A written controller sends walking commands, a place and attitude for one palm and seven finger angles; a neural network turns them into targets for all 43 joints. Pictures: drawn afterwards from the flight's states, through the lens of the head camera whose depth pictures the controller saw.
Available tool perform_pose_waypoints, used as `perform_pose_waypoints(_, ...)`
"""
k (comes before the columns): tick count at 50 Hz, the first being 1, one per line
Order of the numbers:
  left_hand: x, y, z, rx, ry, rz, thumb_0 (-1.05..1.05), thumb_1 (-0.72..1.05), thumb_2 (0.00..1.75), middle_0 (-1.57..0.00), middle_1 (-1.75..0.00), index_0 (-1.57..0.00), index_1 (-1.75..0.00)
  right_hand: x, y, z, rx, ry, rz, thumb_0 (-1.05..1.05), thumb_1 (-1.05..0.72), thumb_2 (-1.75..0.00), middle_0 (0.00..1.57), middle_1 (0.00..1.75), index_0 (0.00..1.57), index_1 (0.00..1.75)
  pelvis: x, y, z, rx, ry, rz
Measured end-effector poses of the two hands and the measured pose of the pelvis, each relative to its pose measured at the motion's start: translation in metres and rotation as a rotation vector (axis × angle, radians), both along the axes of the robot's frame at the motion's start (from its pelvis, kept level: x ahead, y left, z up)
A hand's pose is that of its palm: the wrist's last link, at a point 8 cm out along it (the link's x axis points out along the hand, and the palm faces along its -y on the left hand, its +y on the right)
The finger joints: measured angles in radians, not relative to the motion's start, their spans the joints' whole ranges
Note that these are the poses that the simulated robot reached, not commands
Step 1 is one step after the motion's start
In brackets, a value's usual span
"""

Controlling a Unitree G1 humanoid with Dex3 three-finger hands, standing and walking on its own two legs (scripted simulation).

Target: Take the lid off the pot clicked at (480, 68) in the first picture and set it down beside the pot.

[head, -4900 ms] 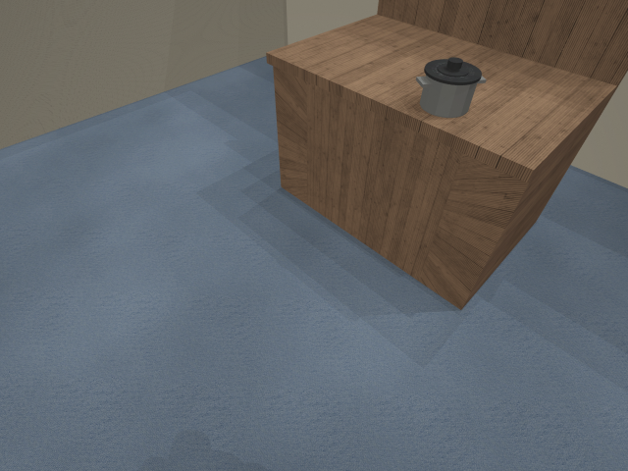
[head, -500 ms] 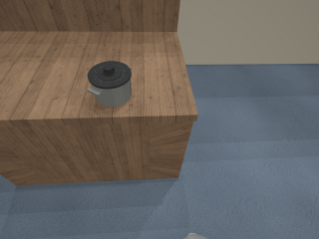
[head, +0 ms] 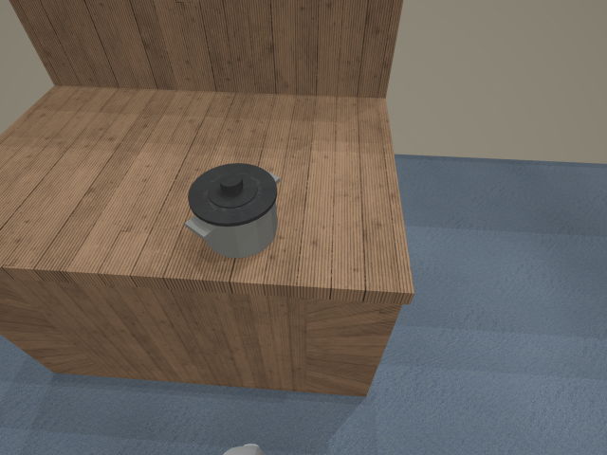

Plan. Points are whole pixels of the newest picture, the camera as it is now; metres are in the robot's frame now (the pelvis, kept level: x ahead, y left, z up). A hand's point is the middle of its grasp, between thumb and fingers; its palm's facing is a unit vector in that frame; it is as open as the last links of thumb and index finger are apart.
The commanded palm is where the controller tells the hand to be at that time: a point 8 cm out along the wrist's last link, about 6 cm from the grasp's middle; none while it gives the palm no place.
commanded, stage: come to a stop and stand still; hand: left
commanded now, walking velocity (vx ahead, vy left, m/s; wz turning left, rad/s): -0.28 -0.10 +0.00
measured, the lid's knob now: (231, 182) +0.54 +0.19 +0.04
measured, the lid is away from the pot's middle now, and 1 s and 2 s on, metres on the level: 0.00 0.00 0.00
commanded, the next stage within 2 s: look again from close up in 1.40 s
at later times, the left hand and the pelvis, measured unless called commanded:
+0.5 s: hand out of the picture +0.03 +0.19 -0.18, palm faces +0.03 -0.96 -0.27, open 7.4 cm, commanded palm none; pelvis +0.02 -0.01 -0.01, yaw -1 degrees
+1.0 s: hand out of the picture +0.02 +0.10 -0.18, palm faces +0.06 -0.98 -0.17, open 7.3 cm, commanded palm none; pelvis +0.04 -0.06 +0.00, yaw +1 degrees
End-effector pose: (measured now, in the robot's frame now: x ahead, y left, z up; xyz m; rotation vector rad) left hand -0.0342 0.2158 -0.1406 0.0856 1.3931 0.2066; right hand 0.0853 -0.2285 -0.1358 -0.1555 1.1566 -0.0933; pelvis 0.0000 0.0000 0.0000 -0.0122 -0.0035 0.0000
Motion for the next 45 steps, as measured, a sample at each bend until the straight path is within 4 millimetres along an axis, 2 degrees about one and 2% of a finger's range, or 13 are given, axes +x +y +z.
perform_pose_waypoints(3,-0.006,0.007,-0.013,-0.026,0.065,0.036,0.00,0.91,0.89,-0.20,-0.30,-0.21,-0.30,0.034,0.017,-0.001,-0.019,-0.032,0.041,0.00,-0.91,-0.90,0.19,0.30,0.19,0.30,0.020,0.013,-0.008,-0.012,-0.005,-0.001)
perform_pose_waypoints(5,-0.006,0.013,-0.023,-0.035,0.106,0.048,0.00,0.91,0.89,-0.20,-0.30,-0.20,-0.30,0.047,0.028,-0.002,-0.035,-0.041,0.053,0.00,-0.91,-0.90,0.19,0.30,0.19,0.30,0.030,0.020,-0.013,-0.002,-0.008,0.002)
perform_pose_waypoints(10,0.011,0.021,-0.022,-0.036,0.131,0.033,0.01,0.91,0.89,-0.20,-0.30,-0.20,-0.30,0.048,0.049,0.002,-0.038,0.005,0.045,0.00,-0.91,-0.89,0.20,0.30,0.19,0.30,0.037,0.027,-0.007,0.008,-0.022,-0.008)
perform_pose_waypoints(14,0.029,0.027,-0.017,-0.024,0.106,-0.003,0.01,0.91,0.89,-0.20,-0.30,-0.20,-0.30,0.045,0.043,0.004,-0.044,0.009,-0.006,-0.02,-0.93,-0.89,0.20,0.30,0.20,0.30,0.033,0.028,-0.003,0.006,-0.023,-0.016)
perform_pose_waypoints(18,0.046,0.032,-0.013,0.011,0.061,-0.027,0.00,0.91,0.89,-0.20,-0.30,-0.20,-0.30,0.028,0.027,0.002,-0.048,0.035,-0.030,-0.02,-0.93,-0.89,0.20,0.30,0.20,0.30,0.026,0.020,-0.003,0.010,-0.019,-0.021)
perform_pose_waypoints(22,0.058,0.029,-0.006,0.052,0.012,-0.049,0.00,0.91,0.89,-0.20,-0.30,-0.20,-0.30,0.003,0.006,-0.007,-0.036,0.079,-0.055,-0.01,-0.92,-0.89,0.20,0.30,0.20,0.30,0.021,0.006,-0.005,0.022,-0.017,-0.021)
perform_pose_waypoints(26,0.058,0.014,-0.003,0.095,-0.018,-0.071,0.00,0.91,0.89,-0.20,-0.30,-0.20,-0.30,-0.027,-0.016,-0.024,-0.003,0.131,-0.092,-0.01,-0.91,-0.89,0.20,0.30,0.20,0.30,0.017,-0.014,-0.011,0.043,-0.020,-0.023)
perform_pose_waypoints(29,0.056,-0.003,0.006,0.089,-0.015,-0.078,0.00,0.91,0.89,-0.20,-0.30,-0.20,-0.30,-0.052,-0.025,-0.026,0.021,0.189,-0.109,0.00,-0.91,-0.89,0.20,0.30,0.19,0.30,0.019,-0.025,-0.005,0.037,-0.026,-0.013)
perform_pose_waypoints(38,0.058,-0.048,-0.001,0.029,-0.003,-0.077,0.01,0.92,0.89,-0.20,-0.30,-0.20,-0.30,-0.114,-0.035,-0.023,0.033,0.352,-0.128,0.00,-0.91,-0.90,0.20,0.30,0.19,0.30,0.025,-0.050,-0.003,0.021,-0.027,-0.005)
perform_pose_waypoints(42,0.053,-0.058,-0.003,0.011,0.015,-0.055,0.02,0.92,0.89,-0.21,-0.30,-0.21,-0.30,-0.125,-0.035,-0.021,0.035,0.401,-0.123,0.00,-0.91,-0.90,0.20,0.30,0.19,0.30,0.028,-0.056,-0.003,0.017,-0.027,0.002)
perform_pose_waypoints(45,0.049,-0.064,-0.004,0.000,0.028,-0.041,0.01,0.92,0.89,-0.21,-0.30,-0.21,-0.30,-0.125,-0.035,-0.020,0.036,0.412,-0.117,0.00,-0.91,-0.89,0.20,0.30,0.19,0.30,0.031,-0.058,-0.003,0.015,-0.026,0.006)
